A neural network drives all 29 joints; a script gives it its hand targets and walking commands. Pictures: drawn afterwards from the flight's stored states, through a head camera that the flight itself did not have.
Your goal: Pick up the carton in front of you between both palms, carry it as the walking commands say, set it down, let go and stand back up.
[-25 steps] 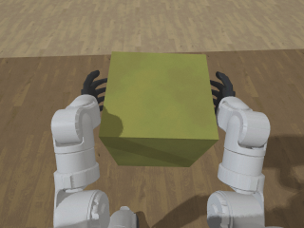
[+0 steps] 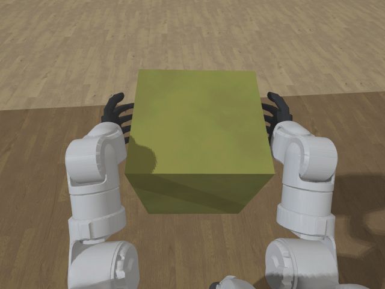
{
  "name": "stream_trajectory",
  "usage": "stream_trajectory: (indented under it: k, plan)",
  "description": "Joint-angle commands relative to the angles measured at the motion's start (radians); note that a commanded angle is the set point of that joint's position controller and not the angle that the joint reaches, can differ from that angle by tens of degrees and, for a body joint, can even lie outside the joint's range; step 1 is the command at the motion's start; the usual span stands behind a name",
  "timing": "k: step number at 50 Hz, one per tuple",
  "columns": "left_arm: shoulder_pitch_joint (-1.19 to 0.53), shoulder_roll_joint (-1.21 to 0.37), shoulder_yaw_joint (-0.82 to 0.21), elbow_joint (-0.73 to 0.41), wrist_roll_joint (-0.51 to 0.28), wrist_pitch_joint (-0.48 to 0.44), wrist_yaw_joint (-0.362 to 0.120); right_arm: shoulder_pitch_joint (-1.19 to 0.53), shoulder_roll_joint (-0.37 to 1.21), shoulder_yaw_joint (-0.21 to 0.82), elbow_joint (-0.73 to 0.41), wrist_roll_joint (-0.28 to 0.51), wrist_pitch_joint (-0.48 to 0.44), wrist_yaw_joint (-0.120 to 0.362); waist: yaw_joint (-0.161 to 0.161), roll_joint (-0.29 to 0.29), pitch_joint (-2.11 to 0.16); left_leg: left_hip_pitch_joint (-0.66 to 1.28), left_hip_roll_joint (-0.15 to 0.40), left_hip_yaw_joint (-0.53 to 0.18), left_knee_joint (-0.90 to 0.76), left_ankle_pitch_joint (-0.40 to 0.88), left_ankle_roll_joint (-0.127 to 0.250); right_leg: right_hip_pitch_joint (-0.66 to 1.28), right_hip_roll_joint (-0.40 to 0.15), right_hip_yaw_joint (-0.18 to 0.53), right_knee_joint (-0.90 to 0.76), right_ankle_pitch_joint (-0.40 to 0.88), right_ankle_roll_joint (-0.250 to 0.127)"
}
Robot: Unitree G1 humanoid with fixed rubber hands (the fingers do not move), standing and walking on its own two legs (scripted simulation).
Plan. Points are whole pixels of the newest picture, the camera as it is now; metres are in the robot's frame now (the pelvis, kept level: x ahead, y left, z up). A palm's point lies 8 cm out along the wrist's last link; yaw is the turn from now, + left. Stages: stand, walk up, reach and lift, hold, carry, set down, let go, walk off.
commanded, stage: carry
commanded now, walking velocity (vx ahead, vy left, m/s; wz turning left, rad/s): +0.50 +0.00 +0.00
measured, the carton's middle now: (195, 151) +0.36 +0.00 +0.10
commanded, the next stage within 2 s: none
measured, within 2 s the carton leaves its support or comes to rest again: neither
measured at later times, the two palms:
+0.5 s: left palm (132, 46) +0.65 +0.16 +0.18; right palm (247, 47) +0.63 -0.14 +0.18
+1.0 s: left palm out of the picture +0.93 +0.14 +0.20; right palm out of the picture +0.94 -0.16 +0.20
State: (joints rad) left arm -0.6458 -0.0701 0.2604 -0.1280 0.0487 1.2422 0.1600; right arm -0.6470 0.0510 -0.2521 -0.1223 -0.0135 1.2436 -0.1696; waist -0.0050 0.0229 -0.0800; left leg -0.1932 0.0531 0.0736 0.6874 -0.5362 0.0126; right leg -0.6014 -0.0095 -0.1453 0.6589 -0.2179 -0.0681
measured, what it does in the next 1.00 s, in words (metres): climbs: left foot, then right foot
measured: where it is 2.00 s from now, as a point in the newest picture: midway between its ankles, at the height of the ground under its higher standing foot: (191, 124)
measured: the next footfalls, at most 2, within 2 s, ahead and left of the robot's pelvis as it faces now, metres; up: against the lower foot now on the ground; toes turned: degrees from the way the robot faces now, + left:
left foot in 0.42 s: +0.43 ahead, +0.10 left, +0.04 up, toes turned +5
right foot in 0.86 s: +0.69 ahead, -0.11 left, +0.06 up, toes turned -7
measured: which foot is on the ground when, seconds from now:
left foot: down 0.00-0.00, up 0.02-0.40, down 0.42-0.88, up 0.90-1.00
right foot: down 0.00-0.42, up 0.44-0.84, down 0.86-1.00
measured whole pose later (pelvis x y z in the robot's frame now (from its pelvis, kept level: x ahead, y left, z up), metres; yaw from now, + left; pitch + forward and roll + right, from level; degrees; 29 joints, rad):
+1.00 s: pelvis +0.59 -0.03 +0.06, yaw +0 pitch +4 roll +0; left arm -0.62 -0.08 0.25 -0.06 0.04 1.24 0.17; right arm -0.63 0.07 -0.29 -0.08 -0.03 1.27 -0.17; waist 0.07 0.01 -0.05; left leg -0.52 0.00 0.00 1.32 -0.44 0.04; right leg -0.50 0.01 -0.14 0.64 -0.31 -0.07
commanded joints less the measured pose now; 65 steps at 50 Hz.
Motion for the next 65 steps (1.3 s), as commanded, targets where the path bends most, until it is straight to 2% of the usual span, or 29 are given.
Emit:
stream_trajectory:
  k: [1,2,4,6,13,18,20,21,22,23,24,26,28,30,34,39,41,43,44,45,46,48,49,51,54,57,62,64,65]
  plan:
    - [-0.533,-0.736,-0.595,0.037,-0.270,0.013,-0.085,-0.572,0.768,0.594,-0.020,0.262,0.020,0.099,0.095,-0.343,-0.506,-0.551,-0.151,-0.032,0.629,0.042,-0.006,0.879,-0.338,0.829,-0.317,-0.013,-0.226]
    - [-0.577,-0.768,-0.608,-0.002,-0.294,0.012,-0.093,-0.605,0.801,0.599,-0.017,0.251,0.017,0.097,0.078,-0.253,-0.472,-0.635,-0.082,-0.113,0.764,0.036,0.027,0.865,-0.340,0.749,-0.256,0.073,-0.230]
    - [-0.692,-0.875,-0.666,-0.073,-0.364,-0.004,-0.117,-0.626,0.858,0.586,-0.017,0.236,0.005,0.099,0.081,-0.066,-0.417,-0.656,-0.023,-0.114,0.751,0.105,0.041,0.733,-0.300,0.570,-0.216,0.181,-0.189]
    - [-0.771,-0.936,-0.707,-0.117,-0.411,-0.026,-0.134,-0.643,0.892,0.596,-0.029,0.218,-0.012,0.100,0.055,-0.082,-0.412,-0.615,0.001,-0.107,0.663,0.148,0.041,0.662,-0.268,0.473,-0.255,0.079,-0.142]
    - [-0.687,-0.844,-0.696,-0.119,-0.400,-0.033,-0.125,-0.590,0.812,0.627,-0.069,0.199,-0.024,0.076,0.068,-0.125,-0.361,-0.636,0.020,-0.029,0.324,0.262,0.011,0.669,-0.231,0.291,-0.304,0.174,-0.166]
    - [-0.606,-0.773,-0.646,-0.040,-0.343,0.000,-0.112,-0.563,0.768,0.612,-0.024,0.209,0.012,0.081,0.062,-0.177,-0.292,-0.429,-0.057,0.097,-0.004,0.299,0.040,0.632,-0.188,0.161,-0.267,0.402,-0.094]
    - [-0.601,-0.769,-0.631,-0.012,-0.325,0.011,-0.109,-0.553,0.773,0.601,0.017,0.219,0.019,0.088,-0.011,-0.168,-0.345,-0.167,-0.134,0.173,-0.137,0.338,0.061,0.582,-0.162,0.072,-0.058,0.646,-0.038]
    - [-0.598,-0.769,-0.623,0.002,-0.315,0.016,-0.107,-0.536,0.771,0.590,0.044,0.221,0.019,0.089,-0.054,-0.102,-0.432,0.092,-0.107,0.121,-0.150,0.332,0.074,0.463,-0.127,0.035,0.123,0.560,0.001]
    - [-0.591,-0.771,-0.614,0.010,-0.306,0.019,-0.105,-0.525,0.765,0.577,0.049,0.220,0.019,0.091,-0.077,0.064,-0.512,0.323,0.141,-0.290,-0.211,0.109,0.146,0.219,-0.076,0.046,0.364,0.213,0.047]
    - [-0.602,-0.783,-0.599,0.017,-0.296,0.020,-0.104,-0.561,0.780,0.580,0.063,0.223,0.012,0.092,-0.085,0.315,-0.513,0.503,0.313,-0.744,-0.330,0.229,0.274,-0.109,0.097,0.098,0.576,-0.298,0.067]
    - [-0.648,-0.802,-0.604,0.006,-0.292,0.014,-0.101,-0.580,0.820,0.593,0.037,0.245,0.008,0.100,-0.069,0.244,-0.479,0.489,0.298,-0.732,-0.307,0.307,0.287,-0.203,0.051,0.184,0.728,-0.308,0.037]
    - [-0.671,-0.860,-0.598,-0.009,-0.284,-0.002,-0.100,-0.692,0.920,0.655,-0.044,0.312,-0.009,0.123,-0.072,0.028,-0.426,0.370,0.255,-0.521,-0.236,0.502,0.246,-0.245,-0.015,0.184,0.754,-0.226,0.016]
    - [-0.661,-0.893,-0.607,-0.018,-0.270,-0.019,-0.099,-0.762,0.976,0.699,-0.098,0.360,-0.030,0.136,-0.039,0.035,-0.422,0.286,0.222,-0.400,-0.269,0.462,0.201,-0.200,-0.045,0.183,0.665,-0.175,0.017]
    - [-0.639,-0.885,-0.622,-0.034,-0.256,-0.034,-0.095,-0.744,0.975,0.712,-0.117,0.373,-0.045,0.140,-0.036,0.069,-0.427,0.269,0.209,-0.345,-0.286,0.451,0.206,-0.196,-0.047,0.156,0.624,-0.154,0.026]
    - [-0.609,-0.819,-0.641,-0.075,-0.247,-0.038,-0.082,-0.677,0.891,0.704,-0.131,0.360,-0.045,0.131,-0.054,0.075,-0.390,0.291,0.200,-0.257,-0.320,0.480,0.239,-0.264,-0.068,0.117,0.429,-0.101,0.054]
    - [-0.576,-0.750,-0.633,-0.059,-0.259,-0.005,-0.080,-0.598,0.800,0.665,-0.081,0.315,-0.014,0.114,-0.067,0.105,-0.319,0.245,0.150,-0.123,-0.311,0.662,0.185,-0.105,-0.023,0.019,0.093,0.007,0.038]
    - [-0.565,-0.736,-0.619,-0.030,-0.260,0.009,-0.083,-0.581,0.781,0.644,-0.050,0.297,-0.003,0.110,-0.034,0.136,-0.313,0.214,0.137,-0.072,-0.247,0.808,0.146,0.032,0.027,-0.046,-0.002,-0.011,0.014]
    - [-0.545,-0.730,-0.600,0.019,-0.262,0.015,-0.085,-0.559,0.772,0.624,-0.019,0.280,0.008,0.105,0.058,0.081,-0.408,0.079,0.085,0.039,0.051,0.953,0.068,0.434,0.081,-0.085,-0.106,0.021,-0.015]
    - [-0.512,-0.725,-0.588,0.035,-0.263,0.016,-0.087,-0.576,0.761,0.612,-0.015,0.270,0.011,0.101,0.109,-0.017,-0.492,-0.108,0.055,0.041,0.278,0.659,0.030,0.676,-0.088,0.170,-0.129,-0.143,-0.044]
    - [-0.551,-0.717,-0.587,0.043,-0.262,0.011,-0.085,-0.556,0.785,0.597,-0.007,0.259,0.016,0.099,0.073,-0.332,-0.531,-0.450,-0.106,0.003,0.535,0.147,-0.008,0.869,-0.348,0.730,-0.261,-0.130,-0.189]
    - [-0.558,-0.762,-0.597,0.039,-0.285,0.010,-0.089,-0.603,0.783,0.588,-0.009,0.250,0.016,0.096,0.082,-0.310,-0.480,-0.597,-0.111,-0.088,0.696,0.037,0.013,0.873,-0.343,0.827,-0.307,-0.039,-0.221]
    - [-0.679,-0.855,-0.650,-0.047,-0.353,-0.001,-0.111,-0.640,0.844,0.584,-0.014,0.240,0.007,0.095,0.087,-0.095,-0.432,-0.657,-0.047,-0.109,0.773,0.090,0.040,0.781,-0.309,0.614,-0.213,0.184,-0.203]
    - [-0.737,-0.899,-0.675,-0.086,-0.384,-0.011,-0.121,-0.649,0.869,0.584,-0.020,0.235,-0.001,0.097,0.077,-0.057,-0.415,-0.645,-0.016,-0.114,0.729,0.120,0.044,0.722,-0.294,0.546,-0.222,0.181,-0.174]
    - [-0.793,-0.940,-0.708,-0.127,-0.422,-0.031,-0.133,-0.659,0.890,0.598,-0.038,0.221,-0.016,0.095,0.055,-0.089,-0.421,-0.608,-0.001,-0.102,0.656,0.155,0.043,0.668,-0.268,0.465,-0.260,0.079,-0.142]
    - [-0.763,-0.909,-0.711,-0.140,-0.427,-0.039,-0.132,-0.631,0.860,0.614,-0.058,0.204,-0.029,0.083,0.054,-0.118,-0.410,-0.656,0.007,-0.068,0.570,0.190,0.027,0.675,-0.260,0.396,-0.288,0.084,-0.167]
    - [-0.693,-0.840,-0.689,-0.117,-0.401,-0.026,-0.121,-0.591,0.804,0.616,-0.062,0.196,-0.017,0.072,0.066,-0.114,-0.379,-0.667,0.021,-0.038,0.390,0.241,0.012,0.691,-0.243,0.316,-0.300,0.157,-0.174]
    - [-0.605,-0.785,-0.641,-0.020,-0.342,0.003,-0.117,-0.564,0.779,0.606,-0.007,0.198,0.014,0.083,0.073,-0.164,-0.287,-0.496,-0.035,0.074,0.046,0.311,0.033,0.648,-0.190,0.176,-0.297,0.348,-0.109]
    - [-0.613,-0.789,-0.631,0.000,-0.328,0.007,-0.117,-0.576,0.791,0.601,0.017,0.209,0.018,0.091,0.037,-0.192,-0.291,-0.346,-0.092,0.137,-0.048,0.301,0.055,0.622,-0.184,0.128,-0.205,0.561,-0.072]
    - [-0.620,-0.792,-0.627,0.009,-0.323,0.009,-0.116,-0.573,0.800,0.598,0.036,0.217,0.018,0.094,-0.011,-0.175,-0.334,-0.177,-0.136,0.178,-0.126,0.335,0.064,0.584,-0.163,0.067,-0.065,0.667,-0.038]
